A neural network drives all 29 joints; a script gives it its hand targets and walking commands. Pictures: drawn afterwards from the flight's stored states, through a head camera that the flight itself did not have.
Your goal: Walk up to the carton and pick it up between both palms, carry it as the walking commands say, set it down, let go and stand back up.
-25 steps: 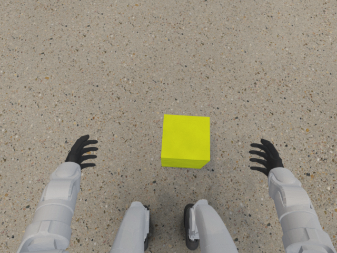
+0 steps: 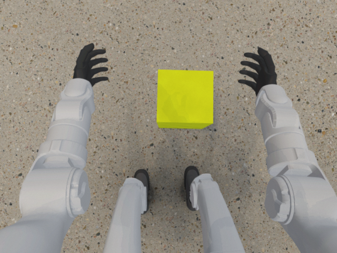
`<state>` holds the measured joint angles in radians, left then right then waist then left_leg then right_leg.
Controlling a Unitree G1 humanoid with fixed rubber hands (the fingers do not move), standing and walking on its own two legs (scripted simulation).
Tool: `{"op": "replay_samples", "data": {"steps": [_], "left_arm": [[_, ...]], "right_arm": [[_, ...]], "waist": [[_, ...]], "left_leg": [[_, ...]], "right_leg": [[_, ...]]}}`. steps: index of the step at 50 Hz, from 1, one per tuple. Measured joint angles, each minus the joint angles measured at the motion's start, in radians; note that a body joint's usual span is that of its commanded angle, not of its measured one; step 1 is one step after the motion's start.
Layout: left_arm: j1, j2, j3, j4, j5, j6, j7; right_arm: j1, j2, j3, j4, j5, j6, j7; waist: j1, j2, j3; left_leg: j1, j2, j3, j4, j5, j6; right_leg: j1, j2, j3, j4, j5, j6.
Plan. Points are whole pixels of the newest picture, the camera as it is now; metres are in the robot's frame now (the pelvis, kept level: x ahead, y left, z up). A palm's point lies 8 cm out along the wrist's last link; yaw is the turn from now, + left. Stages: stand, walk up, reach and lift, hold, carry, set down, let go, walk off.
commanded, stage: reach and lift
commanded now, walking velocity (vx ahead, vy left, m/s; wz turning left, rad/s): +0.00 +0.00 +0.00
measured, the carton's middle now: (182, 103) +0.52 -0.07 -0.54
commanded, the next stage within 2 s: none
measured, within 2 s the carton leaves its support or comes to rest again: neither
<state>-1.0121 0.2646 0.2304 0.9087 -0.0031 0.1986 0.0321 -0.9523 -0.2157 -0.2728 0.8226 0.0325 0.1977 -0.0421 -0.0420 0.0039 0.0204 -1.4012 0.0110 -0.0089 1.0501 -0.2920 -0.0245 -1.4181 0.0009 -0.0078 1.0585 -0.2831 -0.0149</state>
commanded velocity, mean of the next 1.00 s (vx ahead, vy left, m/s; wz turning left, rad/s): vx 0.00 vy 0.00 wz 0.00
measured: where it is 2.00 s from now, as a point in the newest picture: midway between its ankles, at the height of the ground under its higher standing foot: (167, 197)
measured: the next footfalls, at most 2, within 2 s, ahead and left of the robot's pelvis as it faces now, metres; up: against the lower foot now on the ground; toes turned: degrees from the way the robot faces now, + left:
none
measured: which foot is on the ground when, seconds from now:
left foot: down 0.00-1.00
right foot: down 0.00-1.00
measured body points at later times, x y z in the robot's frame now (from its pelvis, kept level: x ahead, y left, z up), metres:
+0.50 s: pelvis +0.01 +0.01 -0.05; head +0.33 +0.00 +0.27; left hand +0.53 +0.17 -0.18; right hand +0.50 -0.21 -0.18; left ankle +0.09 +0.13 -0.63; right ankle +0.09 -0.11 -0.63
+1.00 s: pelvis -0.05 +0.01 -0.19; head +0.33 +0.00 +0.04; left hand +0.53 +0.16 -0.37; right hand +0.51 -0.21 -0.35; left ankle +0.09 +0.13 -0.63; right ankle +0.09 -0.11 -0.63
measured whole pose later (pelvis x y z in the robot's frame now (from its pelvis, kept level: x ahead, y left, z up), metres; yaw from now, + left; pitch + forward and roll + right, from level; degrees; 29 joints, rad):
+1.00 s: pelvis -0.05 +0.01 -0.19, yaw +0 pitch +31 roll +1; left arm -1.43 0.39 0.07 0.85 -0.22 0.24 0.18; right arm -1.38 -0.36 -0.16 0.76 0.25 0.20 -0.17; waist -0.05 -0.01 0.53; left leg -1.90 0.00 0.00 1.87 -0.51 -0.01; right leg -1.91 0.00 0.01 1.87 -0.49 0.00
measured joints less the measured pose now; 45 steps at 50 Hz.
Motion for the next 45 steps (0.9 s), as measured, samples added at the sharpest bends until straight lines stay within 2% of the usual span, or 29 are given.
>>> {"op": "replay_samples", "data": {"steps": [9,17,21,28,30,34,37,40,45], "left_arm": [[-0.098,-0.019,0.045,-0.024,0.017,-0.052,0.004],[-0.048,-0.047,0.063,-0.08,0.05,-0.079,-0.014],[-0.051,-0.057,0.067,-0.057,0.071,-0.076,-0.004],[-0.119,-0.04,0.03,-0.012,0.025,-0.064,0.035],[-0.143,-0.036,0.018,0.008,0.015,-0.064,0.044],[-0.168,-0.024,-0.01,-0.029,-0.008,-0.049,0.07],[-0.202,0.004,-0.044,-0.033,-0.055,-0.032,0.089],[-0.254,0.045,-0.089,-0.053,-0.118,-0.015,0.103],[-0.403,0.115,-0.14,-0.097,-0.184,0.027,0.134]], "right_arm": [[-0.112,0.017,-0.049,-0.031,-0.036,-0.045,-0.004],[-0.048,0.047,-0.086,-0.077,-0.066,-0.073,0.019],[-0.044,0.041,-0.105,-0.044,-0.062,-0.078,0.027],[-0.127,0.015,-0.106,0.04,-0.067,-0.082,0.01],[-0.146,0.003,-0.093,0.056,-0.05,-0.081,0.002],[-0.176,-0.015,-0.054,0.02,0.005,-0.07,-0.016],[-0.219,-0.041,-0.025,0.03,0.035,-0.056,-0.031],[-0.275,-0.073,0.009,0.015,0.08,-0.039,-0.05],[-0.409,-0.151,0.085,-0.059,0.171,0.006,-0.098]], "waist": [[0.006,0.004,-0.025],[-0.004,-0.003,-0.066],[0.001,0.0,-0.087],[0.001,0.014,-0.092],[0.002,0.013,-0.094],[0.006,0.014,-0.033],[0.003,0.014,0.037],[-0.003,0.008,0.173],[0.001,0.0,0.526]], "left_leg": [[-0.118,-0.001,0.0,0.001,0.002,0.0],[-0.178,-0.004,-0.011,0.006,-0.002,-0.002],[-0.235,-0.005,-0.016,0.072,-0.026,-0.001],[-0.39,-0.012,-0.017,0.281,-0.096,0.004],[-0.441,-0.013,-0.016,0.344,-0.115,0.006],[-0.501,-0.014,-0.012,0.453,-0.14,0.009],[-0.526,-0.018,-0.006,0.524,-0.154,0.011],[-0.507,-0.02,-0.001,0.591,-0.166,0.013],[-0.391,-0.014,0.001,0.707,-0.2,0.016]], "right_leg": [[-0.119,-0.001,0.0,0.005,0.0,-0.002],[-0.173,-0.002,-0.008,0.002,-0.004,-0.001],[-0.223,-0.003,-0.012,0.06,-0.026,0.002],[-0.374,-0.009,-0.011,0.263,-0.093,0.01],[-0.426,-0.009,-0.009,0.325,-0.111,0.012],[-0.486,-0.009,-0.004,0.432,-0.135,0.015],[-0.513,-0.012,0.003,0.508,-0.15,0.017],[-0.497,-0.014,0.009,0.578,-0.163,0.018],[-0.383,-0.006,0.012,0.689,-0.191,0.018]]}}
